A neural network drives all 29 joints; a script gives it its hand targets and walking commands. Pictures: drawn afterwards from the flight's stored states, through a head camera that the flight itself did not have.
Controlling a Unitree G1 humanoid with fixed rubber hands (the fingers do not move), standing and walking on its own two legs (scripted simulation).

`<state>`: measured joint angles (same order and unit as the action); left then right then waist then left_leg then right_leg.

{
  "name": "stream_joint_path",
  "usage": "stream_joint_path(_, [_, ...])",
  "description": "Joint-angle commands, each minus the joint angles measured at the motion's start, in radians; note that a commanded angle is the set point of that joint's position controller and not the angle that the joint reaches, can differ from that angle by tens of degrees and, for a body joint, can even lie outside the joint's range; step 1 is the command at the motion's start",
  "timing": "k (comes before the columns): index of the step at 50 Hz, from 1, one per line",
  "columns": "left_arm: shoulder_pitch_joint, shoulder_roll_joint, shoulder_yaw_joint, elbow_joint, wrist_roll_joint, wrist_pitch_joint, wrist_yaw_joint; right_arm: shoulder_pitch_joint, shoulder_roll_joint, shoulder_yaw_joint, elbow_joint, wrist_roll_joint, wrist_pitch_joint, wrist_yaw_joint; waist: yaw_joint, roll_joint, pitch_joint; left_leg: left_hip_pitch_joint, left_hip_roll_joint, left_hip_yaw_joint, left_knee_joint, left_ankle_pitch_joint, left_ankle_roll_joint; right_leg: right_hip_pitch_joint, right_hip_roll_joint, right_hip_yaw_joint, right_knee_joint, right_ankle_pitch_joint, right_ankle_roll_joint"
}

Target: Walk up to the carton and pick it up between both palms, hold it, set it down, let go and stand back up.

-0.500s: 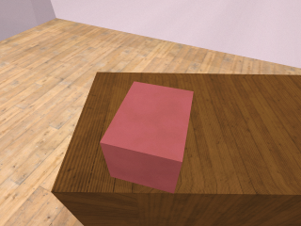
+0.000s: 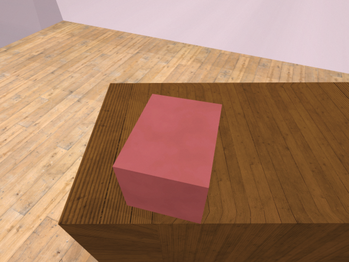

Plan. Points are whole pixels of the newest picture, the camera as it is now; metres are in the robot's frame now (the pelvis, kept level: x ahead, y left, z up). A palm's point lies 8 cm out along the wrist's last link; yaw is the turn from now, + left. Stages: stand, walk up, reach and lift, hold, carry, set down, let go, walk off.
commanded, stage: stand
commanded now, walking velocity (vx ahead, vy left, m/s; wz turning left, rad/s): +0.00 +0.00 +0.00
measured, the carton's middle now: (174, 154) +0.44 +0.01 -0.04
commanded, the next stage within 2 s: none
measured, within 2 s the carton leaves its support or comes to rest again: neither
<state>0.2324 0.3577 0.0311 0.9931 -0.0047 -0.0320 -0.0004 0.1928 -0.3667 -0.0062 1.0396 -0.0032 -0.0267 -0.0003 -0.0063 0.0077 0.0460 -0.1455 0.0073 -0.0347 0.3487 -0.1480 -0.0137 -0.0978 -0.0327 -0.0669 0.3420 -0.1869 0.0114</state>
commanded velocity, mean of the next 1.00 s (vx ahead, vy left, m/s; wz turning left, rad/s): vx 0.00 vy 0.00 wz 0.00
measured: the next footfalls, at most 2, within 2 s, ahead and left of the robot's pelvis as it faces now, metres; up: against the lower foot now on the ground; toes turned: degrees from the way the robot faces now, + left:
none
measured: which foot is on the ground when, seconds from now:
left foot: down 0.00-1.00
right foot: down 0.00-1.00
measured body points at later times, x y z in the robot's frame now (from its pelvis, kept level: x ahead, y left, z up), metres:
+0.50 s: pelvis +0.01 +0.00 +0.00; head +0.01 -0.01 +0.45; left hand +0.07 +0.29 -0.13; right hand +0.07 -0.30 -0.13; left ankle +0.03 +0.13 -0.75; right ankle +0.00 -0.12 -0.75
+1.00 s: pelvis +0.02 +0.00 +0.00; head +0.02 -0.01 +0.45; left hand +0.06 +0.30 -0.13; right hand +0.07 -0.31 -0.13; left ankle +0.03 +0.13 -0.75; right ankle +0.00 -0.12 -0.75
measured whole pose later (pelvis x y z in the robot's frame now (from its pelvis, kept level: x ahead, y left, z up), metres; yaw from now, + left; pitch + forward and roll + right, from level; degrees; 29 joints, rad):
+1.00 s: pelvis +0.02 +0.00 +0.00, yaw +0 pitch -3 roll +0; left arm 0.20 0.33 0.04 1.07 -0.01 -0.02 0.01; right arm 0.19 -0.35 -0.01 1.09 0.00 -0.02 -0.02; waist 0.00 0.00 0.06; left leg -0.11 0.01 -0.04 0.31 -0.15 -0.02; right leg -0.06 -0.03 -0.07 0.31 -0.20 0.01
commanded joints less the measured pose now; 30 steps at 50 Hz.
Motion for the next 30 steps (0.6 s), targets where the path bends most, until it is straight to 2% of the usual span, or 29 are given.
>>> stream_joint_path(1, [-0.014,0.181,0.050,-0.053,-0.004,-0.026,0.012,-0.019,-0.190,-0.041,-0.052,-0.002,-0.021,-0.018,0.004,0.038,-0.034,-0.027,0.135,-0.091,-0.075,0.022,0.041,0.013,-0.116,0.117,-0.097,-0.040,-0.031])
stream_joint_path(2, [-0.026,0.189,0.046,-0.062,-0.004,-0.024,0.020,-0.007,-0.205,-0.050,-0.054,0.005,-0.019,-0.011,-0.005,0.015,-0.037,-0.033,0.117,-0.097,-0.080,0.016,0.040,0.013,-0.114,0.100,-0.078,-0.016,-0.039])
stream_joint_path(3, [-0.046,0.212,0.064,-0.059,0.002,-0.024,0.019,-0.049,-0.220,-0.049,-0.047,-0.003,-0.023,-0.017,0.013,0.037,-0.002,-0.067,0.126,-0.077,-0.078,0.067,0.041,0.020,-0.113,0.123,-0.073,0.032,-0.047])
stream_joint_path(4, [-0.021,0.181,0.049,-0.045,0.000,-0.021,0.016,-0.049,-0.178,-0.036,-0.047,-0.005,-0.021,-0.016,0.003,0.019,-0.010,-0.027,0.118,-0.084,-0.075,0.054,0.037,0.010,-0.104,0.100,-0.083,0.018,-0.041])
stream_joint_path(5, [-0.041,0.179,0.041,-0.051,-0.002,-0.018,0.010,-0.028,-0.204,-0.049,-0.048,0.003,-0.024,-0.013,-0.006,-0.012,-0.033,-0.032,0.118,-0.085,-0.076,0.045,0.036,0.013,-0.107,0.092,-0.076,-0.014,-0.041])
stream_joint_path(6, [-0.015,0.191,0.051,-0.051,-0.003,-0.020,0.019,-0.053,-0.196,-0.039,-0.054,0.003,-0.020,-0.010,0.029,-0.019,-0.032,-0.064,0.116,-0.092,-0.078,0.024,0.036,0.053,-0.109,0.094,-0.074,0.005,-0.038])
stream_joint_path(7, [-0.025,0.174,0.040,-0.040,0.003,-0.021,0.018,-0.030,-0.149,-0.034,-0.031,0.000,-0.018,-0.014,0.018,-0.020,-0.051,-0.010,0.114,-0.079,-0.070,0.032,0.030,0.031,-0.108,0.095,-0.083,0.025,-0.038])
stream_joint_path(8, [-0.008,0.174,0.044,-0.030,-0.004,-0.018,0.020,0.000,-0.173,-0.033,-0.025,0.006,-0.013,-0.014,0.001,-0.041,0.004,-0.022,0.122,-0.083,-0.073,0.040,0.039,-0.004,-0.112,0.098,-0.090,0.021,-0.038])
stream_joint_path(9, [-0.009,0.204,0.050,-0.037,-0.009,-0.023,0.018,-0.023,-0.206,-0.044,-0.029,0.002,-0.015,-0.024,0.021,-0.054,-0.020,-0.014,0.129,-0.084,-0.055,0.084,0.041,0.025,-0.122,0.105,-0.079,0.074,-0.034])
stream_joint_path(10, [-0.019,0.192,0.049,-0.041,-0.007,-0.025,0.020,-0.044,-0.187,-0.042,-0.033,-0.001,-0.017,-0.017,0.029,-0.045,-0.048,-0.027,0.111,-0.074,-0.060,0.068,0.030,0.045,-0.113,0.100,-0.073,0.053,-0.033])
stream_joint_path(11, [-0.032,0.209,0.061,-0.030,-0.003,-0.026,0.015,-0.051,-0.206,-0.040,-0.033,-0.002,-0.017,-0.017,0.001,-0.003,0.011,-0.043,0.116,-0.078,-0.063,0.060,0.037,0.006,-0.121,0.114,-0.104,0.045,-0.039])
stream_joint_path(12, [-0.041,0.178,0.052,-0.048,0.002,-0.017,0.013,-0.065,-0.194,-0.042,-0.038,-0.005,-0.015,-0.011,0.024,0.044,-0.001,-0.065,0.115,-0.068,-0.063,0.040,0.045,0.028,-0.119,0.104,-0.086,0.021,-0.047])
stream_joint_path(13, [-0.010,0.165,0.043,-0.023,-0.002,-0.011,0.013,-0.022,-0.174,-0.039,-0.024,0.003,-0.010,-0.010,0.016,0.022,-0.031,-0.022,0.106,-0.061,-0.065,0.066,0.032,0.032,-0.113,0.104,-0.078,0.041,-0.046])
stream_joint_path(14, [-0.034,0.170,0.048,-0.028,-0.002,-0.017,0.021,-0.007,-0.160,-0.036,-0.014,0.000,-0.015,-0.014,-0.013,-0.004,-0.009,-0.006,0.117,-0.066,-0.062,0.078,0.038,0.014,-0.127,0.108,-0.081,0.102,-0.037])
stream_joint_path(15, [-0.019,0.192,0.052,-0.022,-0.009,-0.018,0.023,0.009,-0.141,-0.027,-0.008,-0.001,-0.013,-0.013,0.001,0.000,-0.024,-0.005,0.120,-0.061,-0.071,0.114,0.031,0.036,-0.120,0.105,-0.068,0.107,-0.033])
stream_joint_path(16, [-0.056,0.230,0.062,-0.035,-0.006,-0.024,0.021,-0.009,-0.168,-0.037,-0.015,0.004,-0.012,-0.018,-0.009,-0.040,-0.015,0.016,0.129,-0.070,-0.059,0.132,0.029,-0.008,-0.115,0.098,-0.082,0.127,-0.036])
stream_joint_path(17, [-0.046,0.162,0.048,-0.038,-0.007,-0.026,0.019,-0.014,-0.174,-0.042,-0.021,0.004,-0.017,-0.027,-0.007,0.006,-0.070,0.030,0.127,-0.060,-0.036,0.105,0.037,0.041,-0.134,0.109,-0.094,0.138,-0.036])
stream_joint_path(18, [-0.047,0.179,0.048,-0.018,-0.011,-0.023,0.016,-0.037,-0.192,-0.043,-0.014,0.005,-0.020,-0.025,0.004,-0.007,-0.044,0.009,0.121,-0.067,-0.055,0.140,0.042,0.046,-0.129,0.101,-0.082,0.160,-0.044])
stream_joint_path(19, [-0.060,0.191,0.066,-0.019,0.002,-0.018,0.018,-0.059,-0.167,-0.036,-0.027,-0.002,-0.017,-0.026,0.001,0.017,-0.056,0.014,0.123,-0.066,-0.060,0.120,0.037,0.054,-0.118,0.096,-0.083,0.145,-0.045])
stream_joint_path(20, [-0.050,0.160,0.048,-0.014,-0.010,-0.012,0.018,-0.010,-0.175,-0.041,-0.013,0.009,-0.012,-0.023,-0.006,-0.037,-0.049,0.020,0.119,-0.066,-0.065,0.121,0.037,0.040,-0.108,0.093,-0.080,0.108,-0.038])
stream_joint_path(21, [-0.034,0.163,0.050,-0.005,-0.007,-0.011,0.015,-0.026,-0.171,-0.034,-0.006,0.007,-0.014,-0.021,0.009,-0.051,-0.008,0.001,0.121,-0.072,-0.076,0.098,0.039,0.021,-0.110,0.082,-0.092,0.074,-0.039])
stream_joint_path(22, [-0.028,0.151,0.046,0.003,-0.005,-0.007,0.017,-0.002,-0.162,-0.038,-0.009,0.013,-0.014,-0.025,-0.007,0.002,-0.008,-0.002,0.122,-0.073,-0.068,0.065,0.041,0.013,-0.112,0.111,-0.105,0.042,-0.036])
stream_joint_path(23, [-0.072,0.153,0.051,-0.014,-0.002,-0.009,0.010,-0.034,-0.174,-0.037,-0.014,-0.002,-0.011,-0.026,0.009,-0.001,0.037,-0.056,0.118,-0.066,-0.086,0.033,0.034,-0.004,-0.112,0.095,-0.087,-0.004,-0.028])
stream_joint_path(24, [-0.036,0.156,0.044,-0.008,-0.002,-0.011,0.013,0.006,-0.193,-0.044,-0.008,-0.004,-0.014,-0.023,0.011,0.011,0.022,-0.043,0.122,-0.072,-0.085,0.037,0.035,0.008,-0.110,0.099,-0.087,-0.001,-0.038])
stream_joint_path(25, [-0.055,0.146,0.048,-0.008,-0.006,-0.015,0.012,-0.027,-0.198,-0.051,-0.014,0.003,-0.016,-0.028,0.004,-0.004,0.008,-0.053,0.133,-0.091,-0.092,0.015,0.042,0.031,-0.120,0.108,-0.094,-0.005,-0.040])
stream_joint_path(26, [-0.072,0.174,0.044,-0.005,0.002,-0.011,0.016,-0.007,-0.200,-0.050,-0.014,0.005,-0.018,-0.022,-0.014,-0.035,-0.041,0.018,0.134,-0.087,-0.079,0.044,0.041,0.021,-0.113,0.102,-0.096,0.029,-0.038])
stream_joint_path(28, [-0.059,0.159,0.046,-0.014,-0.003,-0.022,0.015,-0.020,-0.208,-0.054,-0.018,0.008,-0.023,-0.030,0.010,0.009,-0.013,-0.018,0.129,-0.083,-0.065,0.090,0.035,0.038,-0.119,0.118,-0.093,0.054,-0.040])
stream_joint_path(29, [-0.031,0.161,0.050,-0.011,-0.004,-0.025,0.021,-0.057,-0.174,-0.044,-0.021,-0.001,-0.022,-0.022,0.030,0.007,-0.025,-0.035,0.130,-0.077,-0.082,0.095,0.045,0.056,-0.125,0.098,-0.084,0.060,-0.038])
stream_joint_path(30, [-0.031,0.127,0.044,0.015,-0.014,-0.023,0.018,-0.020,-0.159,-0.047,-0.009,0.009,-0.022,-0.019,-0.007,-0.017,-0.001,-0.028,0.110,-0.069,-0.091,0.041,0.035,0.014,-0.116,0.103,-0.115,0.019,-0.037])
